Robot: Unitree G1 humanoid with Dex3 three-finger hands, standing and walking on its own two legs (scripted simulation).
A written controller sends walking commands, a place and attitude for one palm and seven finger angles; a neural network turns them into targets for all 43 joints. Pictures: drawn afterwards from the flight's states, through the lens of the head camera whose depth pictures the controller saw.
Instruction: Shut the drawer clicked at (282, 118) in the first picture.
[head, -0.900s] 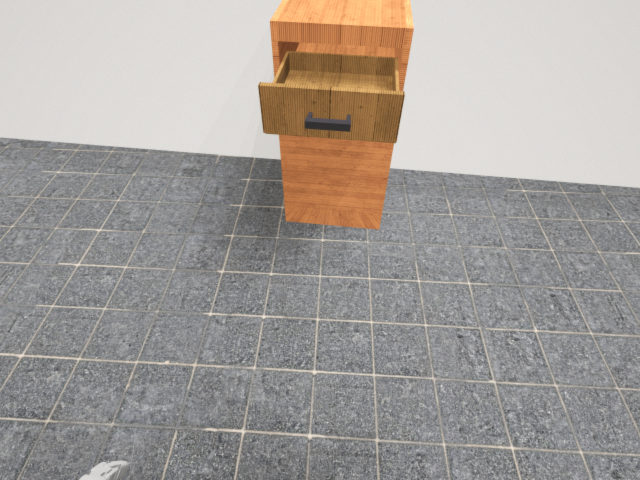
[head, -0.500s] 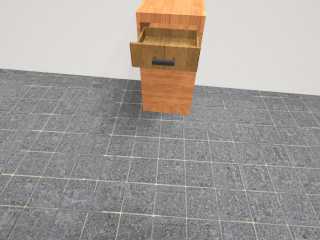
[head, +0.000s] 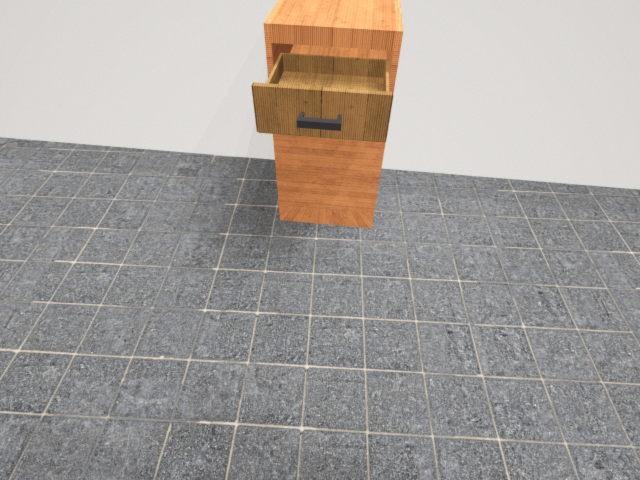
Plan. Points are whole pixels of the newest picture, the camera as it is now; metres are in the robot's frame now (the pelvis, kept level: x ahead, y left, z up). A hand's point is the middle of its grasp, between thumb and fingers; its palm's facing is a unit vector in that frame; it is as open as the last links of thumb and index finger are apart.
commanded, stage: look at it before walking up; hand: left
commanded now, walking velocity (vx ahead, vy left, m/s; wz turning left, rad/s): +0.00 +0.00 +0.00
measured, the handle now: (319, 120) +1.00 +0.05 -0.07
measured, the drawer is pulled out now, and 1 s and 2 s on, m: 0.29 0.29 0.29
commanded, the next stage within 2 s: walk to a spot facing it in 0.54 s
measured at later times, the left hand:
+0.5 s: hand out of the picture +0.06 +0.24 -0.16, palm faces -0.03 -0.95 -0.32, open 7.4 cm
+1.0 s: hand out of the picture +0.07 +0.18 -0.19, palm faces -0.11 -0.98 -0.19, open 7.4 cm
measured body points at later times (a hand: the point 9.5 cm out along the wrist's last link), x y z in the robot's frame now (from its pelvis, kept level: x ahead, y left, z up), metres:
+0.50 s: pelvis +0.01 +0.00 +0.00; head +0.01 +0.00 +0.45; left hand +0.07 +0.29 -0.14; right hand +0.08 -0.29 -0.14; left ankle +0.02 +0.12 -0.74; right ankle +0.02 -0.12 -0.74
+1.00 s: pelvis +0.07 -0.01 -0.01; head +0.08 -0.01 +0.44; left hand +0.07 +0.24 -0.17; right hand +0.03 -0.25 -0.17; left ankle +0.02 +0.13 -0.74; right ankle +0.04 -0.11 -0.72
